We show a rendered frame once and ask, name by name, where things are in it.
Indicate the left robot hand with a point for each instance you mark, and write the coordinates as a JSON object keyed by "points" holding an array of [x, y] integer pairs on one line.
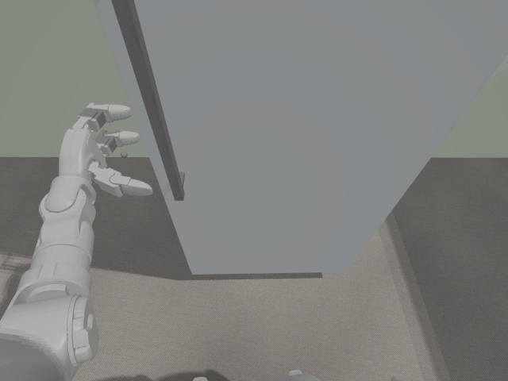
{"points": [[79, 150]]}

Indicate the robot left forearm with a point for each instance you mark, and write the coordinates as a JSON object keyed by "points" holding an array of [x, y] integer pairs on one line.
{"points": [[61, 260]]}

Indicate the left robot upper arm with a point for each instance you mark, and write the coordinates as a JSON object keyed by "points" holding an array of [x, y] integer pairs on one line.
{"points": [[47, 340]]}

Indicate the handle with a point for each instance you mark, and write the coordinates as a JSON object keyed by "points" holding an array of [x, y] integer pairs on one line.
{"points": [[129, 23]]}

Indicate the robot right shin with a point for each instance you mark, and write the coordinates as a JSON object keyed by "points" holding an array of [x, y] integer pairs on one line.
{"points": [[295, 372]]}

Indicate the fridge door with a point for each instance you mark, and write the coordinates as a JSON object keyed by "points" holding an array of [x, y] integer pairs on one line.
{"points": [[300, 124]]}

